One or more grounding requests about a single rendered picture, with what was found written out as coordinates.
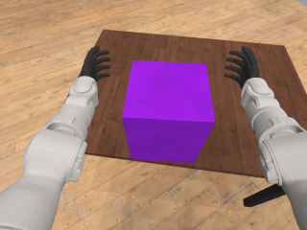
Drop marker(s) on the right robot hand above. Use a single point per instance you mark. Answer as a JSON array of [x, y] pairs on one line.
[[249, 65]]

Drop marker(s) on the carton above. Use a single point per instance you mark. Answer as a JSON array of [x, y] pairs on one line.
[[168, 111]]

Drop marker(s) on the left robot upper arm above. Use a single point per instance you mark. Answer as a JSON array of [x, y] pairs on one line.
[[31, 202]]

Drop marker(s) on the right robot upper arm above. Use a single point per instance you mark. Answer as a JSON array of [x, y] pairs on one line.
[[283, 161]]

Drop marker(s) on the left robot hand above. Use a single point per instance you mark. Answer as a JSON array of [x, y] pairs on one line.
[[90, 68]]

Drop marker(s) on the table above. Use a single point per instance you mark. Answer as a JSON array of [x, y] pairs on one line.
[[231, 146]]

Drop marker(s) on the left robot forearm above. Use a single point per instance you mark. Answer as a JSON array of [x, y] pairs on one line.
[[76, 114]]

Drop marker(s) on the right robot forearm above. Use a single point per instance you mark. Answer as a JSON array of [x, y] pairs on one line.
[[264, 113]]

